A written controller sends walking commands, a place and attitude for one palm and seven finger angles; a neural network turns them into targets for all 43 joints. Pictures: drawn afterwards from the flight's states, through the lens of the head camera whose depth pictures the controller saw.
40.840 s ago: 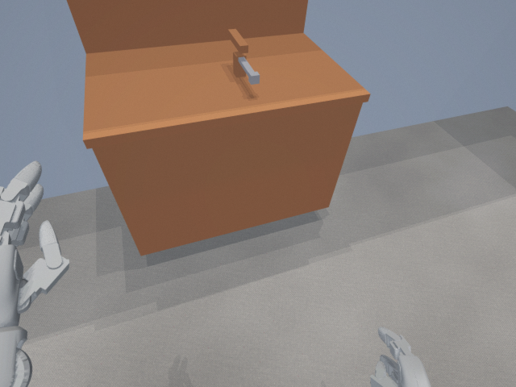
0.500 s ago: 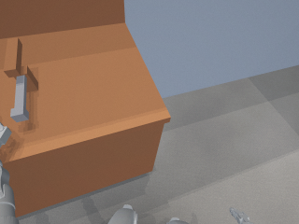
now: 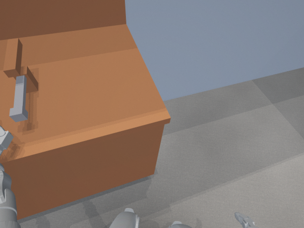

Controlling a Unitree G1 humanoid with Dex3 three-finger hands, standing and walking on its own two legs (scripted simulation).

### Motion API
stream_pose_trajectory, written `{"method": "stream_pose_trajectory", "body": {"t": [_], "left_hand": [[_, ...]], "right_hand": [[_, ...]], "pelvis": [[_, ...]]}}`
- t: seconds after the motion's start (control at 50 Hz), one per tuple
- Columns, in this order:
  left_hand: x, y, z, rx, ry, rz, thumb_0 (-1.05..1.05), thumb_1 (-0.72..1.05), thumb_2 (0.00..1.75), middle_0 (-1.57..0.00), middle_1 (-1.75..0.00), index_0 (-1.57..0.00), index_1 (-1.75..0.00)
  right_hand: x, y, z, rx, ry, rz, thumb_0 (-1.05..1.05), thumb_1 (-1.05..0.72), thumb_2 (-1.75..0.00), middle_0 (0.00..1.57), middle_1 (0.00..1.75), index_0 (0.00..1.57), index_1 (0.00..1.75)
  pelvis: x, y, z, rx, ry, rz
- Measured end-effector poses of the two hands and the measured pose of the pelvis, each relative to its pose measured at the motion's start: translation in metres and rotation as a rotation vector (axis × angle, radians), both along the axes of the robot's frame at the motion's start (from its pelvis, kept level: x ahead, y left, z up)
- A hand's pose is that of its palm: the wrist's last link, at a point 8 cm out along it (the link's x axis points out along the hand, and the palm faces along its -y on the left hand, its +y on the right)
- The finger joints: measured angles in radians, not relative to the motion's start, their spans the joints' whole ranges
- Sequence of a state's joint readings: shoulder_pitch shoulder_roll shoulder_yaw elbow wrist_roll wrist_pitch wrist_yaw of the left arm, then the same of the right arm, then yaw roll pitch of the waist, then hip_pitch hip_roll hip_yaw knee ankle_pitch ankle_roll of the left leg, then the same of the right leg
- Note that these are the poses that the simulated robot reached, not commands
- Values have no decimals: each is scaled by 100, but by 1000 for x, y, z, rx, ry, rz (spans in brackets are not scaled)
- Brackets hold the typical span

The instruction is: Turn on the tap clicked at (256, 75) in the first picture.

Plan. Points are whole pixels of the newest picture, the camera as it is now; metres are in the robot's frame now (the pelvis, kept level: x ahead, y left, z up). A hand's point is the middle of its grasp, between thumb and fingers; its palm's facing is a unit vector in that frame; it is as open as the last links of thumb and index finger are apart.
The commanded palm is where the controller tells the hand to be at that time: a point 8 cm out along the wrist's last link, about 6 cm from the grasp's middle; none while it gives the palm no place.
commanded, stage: push the lever round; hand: left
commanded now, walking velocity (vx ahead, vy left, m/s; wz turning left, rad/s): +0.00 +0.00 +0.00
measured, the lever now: (19, 114) +0.36 +0.37 +0.06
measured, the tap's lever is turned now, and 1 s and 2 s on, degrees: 0 20 46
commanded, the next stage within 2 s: none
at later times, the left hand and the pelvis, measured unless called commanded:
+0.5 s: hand (28, 123) +0.34 +0.34 +0.06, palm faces +0.65 -0.76 -0.07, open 7.7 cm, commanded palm +0.30 +0.36 +0.06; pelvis +0.00 +0.00 +0.00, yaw +0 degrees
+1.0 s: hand (44, 118) +0.36 +0.31 +0.06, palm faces +0.73 -0.68 -0.08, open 7.7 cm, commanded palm +0.32 +0.31 +0.06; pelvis +0.01 +0.00 +0.00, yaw +0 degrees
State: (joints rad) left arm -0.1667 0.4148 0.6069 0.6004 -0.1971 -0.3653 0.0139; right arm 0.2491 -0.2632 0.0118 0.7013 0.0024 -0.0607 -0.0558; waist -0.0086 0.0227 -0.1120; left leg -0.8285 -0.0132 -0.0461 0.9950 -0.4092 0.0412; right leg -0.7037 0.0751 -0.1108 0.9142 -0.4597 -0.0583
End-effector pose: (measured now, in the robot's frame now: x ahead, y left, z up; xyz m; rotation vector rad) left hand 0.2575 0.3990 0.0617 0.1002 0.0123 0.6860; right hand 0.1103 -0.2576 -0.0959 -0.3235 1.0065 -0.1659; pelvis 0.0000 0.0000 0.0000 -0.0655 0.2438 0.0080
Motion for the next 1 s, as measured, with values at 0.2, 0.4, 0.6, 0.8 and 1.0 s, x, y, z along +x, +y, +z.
{"method": "stream_pose_trajectory", "body": {"t": [0.2,0.4,0.6,0.8,1.0], "left_hand": [[24,-16,7,-15,12,-72,1,91,91,-15,-15,-15,-15],[28,-23,1,-11,0,3,2,91,91,-15,-15,-15,-15],[37,-39,-4,-26,3,40,0,92,91,-15,-15,-15,-15],[43,-58,-1,-23,-10,85,3,94,91,-15,-15,-15,-15],[48,-71,0,-18,-5,135,3,94,91,-15,-15,-15,-15]], "right_hand": [[-9,2,2,11,-14,-29,1,-90,-90,20,30,20,30],[-13,3,0,17,13,-19,1,-90,-90,20,30,20,30],[-2,8,-2,26,23,-14,1,-90,-90,20,30,20,30],[11,11,0,50,-1,-3,1,-90,-90,20,30,20,30],[12,9,-3,58,12,4,1,-90,-90,20,30,20,30]], "pelvis": [[-3,0,3,2,-3,-6],[-1,1,2,1,2,-6],[6,2,3,5,3,-1],[11,1,5,9,-3,-4],[10,-2,5,11,-4,2]]}}
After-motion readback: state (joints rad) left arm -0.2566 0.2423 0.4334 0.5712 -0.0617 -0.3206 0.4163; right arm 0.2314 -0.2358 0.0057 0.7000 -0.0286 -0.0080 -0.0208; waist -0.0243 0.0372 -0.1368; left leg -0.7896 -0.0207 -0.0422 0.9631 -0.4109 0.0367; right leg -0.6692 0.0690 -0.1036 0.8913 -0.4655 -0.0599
